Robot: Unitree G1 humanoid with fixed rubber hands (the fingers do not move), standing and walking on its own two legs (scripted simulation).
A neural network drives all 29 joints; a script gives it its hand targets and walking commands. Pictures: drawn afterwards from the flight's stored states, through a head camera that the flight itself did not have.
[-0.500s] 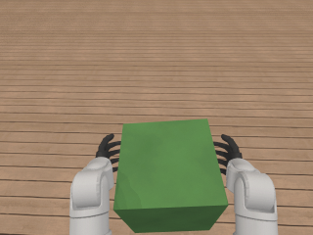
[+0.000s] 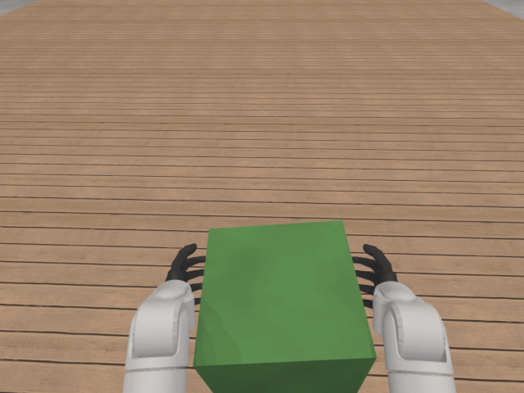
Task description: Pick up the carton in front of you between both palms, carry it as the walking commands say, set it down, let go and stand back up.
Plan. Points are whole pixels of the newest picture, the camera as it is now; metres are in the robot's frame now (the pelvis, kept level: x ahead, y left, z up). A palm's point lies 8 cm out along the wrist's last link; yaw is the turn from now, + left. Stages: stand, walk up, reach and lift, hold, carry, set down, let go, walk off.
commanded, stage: carry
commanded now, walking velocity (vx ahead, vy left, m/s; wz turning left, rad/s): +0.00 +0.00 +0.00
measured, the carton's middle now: (281, 320) +0.27 +0.00 -0.02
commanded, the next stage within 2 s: hold in 0.88 s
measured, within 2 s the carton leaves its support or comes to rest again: neither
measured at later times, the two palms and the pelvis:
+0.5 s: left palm (187, 300) +0.27 +0.14 +0.04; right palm (384, 304) +0.27 -0.15 +0.03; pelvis -0.03 -0.01 +0.00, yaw +0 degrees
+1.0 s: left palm (194, 305) +0.26 +0.13 +0.04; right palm (399, 315) +0.25 -0.17 +0.04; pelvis -0.03 -0.01 +0.01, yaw -3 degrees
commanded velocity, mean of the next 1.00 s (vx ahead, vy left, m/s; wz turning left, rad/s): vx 0.00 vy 0.00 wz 0.00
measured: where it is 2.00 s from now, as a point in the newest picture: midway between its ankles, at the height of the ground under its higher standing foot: outside the picture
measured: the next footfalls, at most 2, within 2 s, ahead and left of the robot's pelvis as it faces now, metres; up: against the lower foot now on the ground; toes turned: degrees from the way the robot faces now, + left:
none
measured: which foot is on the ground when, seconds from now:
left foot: down 0.00-1.00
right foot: down 0.00-1.00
